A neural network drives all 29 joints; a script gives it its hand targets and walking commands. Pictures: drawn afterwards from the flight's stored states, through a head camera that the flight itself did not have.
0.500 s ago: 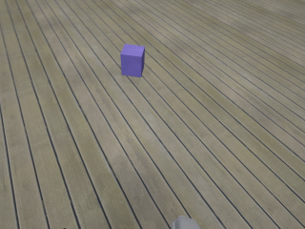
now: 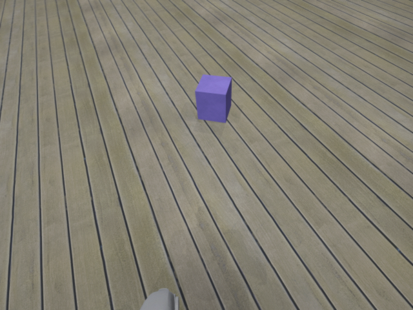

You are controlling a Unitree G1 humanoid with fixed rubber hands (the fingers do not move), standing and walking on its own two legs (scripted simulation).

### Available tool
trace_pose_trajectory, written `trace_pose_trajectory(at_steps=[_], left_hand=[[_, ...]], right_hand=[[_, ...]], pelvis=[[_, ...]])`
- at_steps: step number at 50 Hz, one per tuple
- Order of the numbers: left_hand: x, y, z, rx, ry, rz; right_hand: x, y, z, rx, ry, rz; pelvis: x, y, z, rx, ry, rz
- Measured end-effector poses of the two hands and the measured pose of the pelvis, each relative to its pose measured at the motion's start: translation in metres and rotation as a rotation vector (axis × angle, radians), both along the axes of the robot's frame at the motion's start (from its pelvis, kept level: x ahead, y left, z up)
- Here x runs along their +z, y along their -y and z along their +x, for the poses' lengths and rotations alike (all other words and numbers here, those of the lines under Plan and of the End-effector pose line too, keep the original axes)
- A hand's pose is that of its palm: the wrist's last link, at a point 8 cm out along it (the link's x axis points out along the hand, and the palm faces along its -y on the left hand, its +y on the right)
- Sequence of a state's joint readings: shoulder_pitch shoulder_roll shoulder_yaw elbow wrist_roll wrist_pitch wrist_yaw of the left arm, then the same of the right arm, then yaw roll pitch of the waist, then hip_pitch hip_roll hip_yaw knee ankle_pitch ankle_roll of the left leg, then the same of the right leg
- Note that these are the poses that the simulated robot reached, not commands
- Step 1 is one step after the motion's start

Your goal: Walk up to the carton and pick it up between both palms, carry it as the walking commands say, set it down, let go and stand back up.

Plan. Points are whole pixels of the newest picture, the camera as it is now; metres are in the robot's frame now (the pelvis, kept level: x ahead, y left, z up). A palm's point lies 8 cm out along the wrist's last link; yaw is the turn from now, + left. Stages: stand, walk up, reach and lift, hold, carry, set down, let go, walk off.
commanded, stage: walk up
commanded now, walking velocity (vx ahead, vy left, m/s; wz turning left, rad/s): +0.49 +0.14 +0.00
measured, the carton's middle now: (214, 98) +1.52 +0.05 -0.66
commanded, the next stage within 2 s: none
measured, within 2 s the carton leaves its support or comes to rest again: neither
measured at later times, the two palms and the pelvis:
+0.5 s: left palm (96, 217) +0.36 +0.33 -0.13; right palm (298, 307) +0.17 -0.16 -0.12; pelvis +0.24 +0.08 +0.00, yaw +0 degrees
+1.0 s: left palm (123, 190) +0.43 +0.27 -0.12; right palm (291, 154) +0.58 -0.22 -0.15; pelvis +0.49 +0.02 +0.00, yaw +0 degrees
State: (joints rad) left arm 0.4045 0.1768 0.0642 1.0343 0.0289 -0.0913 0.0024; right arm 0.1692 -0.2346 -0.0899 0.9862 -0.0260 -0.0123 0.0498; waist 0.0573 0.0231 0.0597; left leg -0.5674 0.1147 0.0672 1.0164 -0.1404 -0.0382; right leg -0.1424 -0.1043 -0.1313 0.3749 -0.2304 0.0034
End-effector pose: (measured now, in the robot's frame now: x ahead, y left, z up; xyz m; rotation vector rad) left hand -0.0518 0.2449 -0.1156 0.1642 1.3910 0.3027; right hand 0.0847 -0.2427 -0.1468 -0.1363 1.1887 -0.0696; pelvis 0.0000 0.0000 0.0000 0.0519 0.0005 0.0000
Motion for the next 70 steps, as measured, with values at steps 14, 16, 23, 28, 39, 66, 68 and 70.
trace_pose_trajectory(at_steps=[14,16,23,28,39,66,68,70], left_hand=[[-0.048,-0.056,0.108,0.054,-0.114,-0.120],[-0.047,-0.070,0.168,-0.003,-0.025,-0.114],[-0.025,-0.088,0.362,-0.179,0.217,-0.091],[-0.011,-0.063,0.473,-0.267,0.340,-0.122],[-0.022,0.009,0.611,-0.305,0.412,-0.089],[-0.050,-0.079,0.642,0.029,-0.080,-0.111],[-0.048,-0.093,0.704,-0.031,0.010,-0.100],[-0.041,-0.102,0.766,-0.094,0.096,-0.088]], right_hand=[[0.012,-0.092,0.210,0.073,0.199,-0.063],[0.014,-0.084,0.185,0.003,0.112,-0.089],[0.023,-0.079,0.096,-0.181,-0.187,-0.122],[0.025,-0.086,0.081,-0.241,-0.327,-0.096],[-0.014,-0.038,0.207,-0.228,-0.372,-0.032],[0.006,-0.108,0.707,0.046,0.157,-0.064],[0.009,-0.098,0.682,-0.017,0.065,-0.095],[0.014,-0.090,0.655,-0.076,-0.025,-0.120]], pelvis=[[-0.025,-0.073,0.142,-0.009,-0.005,-0.051],[-0.017,-0.078,0.159,-0.014,-0.003,-0.054],[-0.001,-0.083,0.223,-0.009,0.007,-0.066],[-0.001,-0.074,0.269,-0.007,-0.001,-0.062],[-0.027,-0.019,0.391,0.009,-0.008,-0.039],[-0.025,-0.092,0.657,0.001,-0.012,-0.042],[-0.018,-0.095,0.675,-0.004,-0.010,-0.044],[-0.012,-0.096,0.694,-0.005,-0.008,-0.048]])
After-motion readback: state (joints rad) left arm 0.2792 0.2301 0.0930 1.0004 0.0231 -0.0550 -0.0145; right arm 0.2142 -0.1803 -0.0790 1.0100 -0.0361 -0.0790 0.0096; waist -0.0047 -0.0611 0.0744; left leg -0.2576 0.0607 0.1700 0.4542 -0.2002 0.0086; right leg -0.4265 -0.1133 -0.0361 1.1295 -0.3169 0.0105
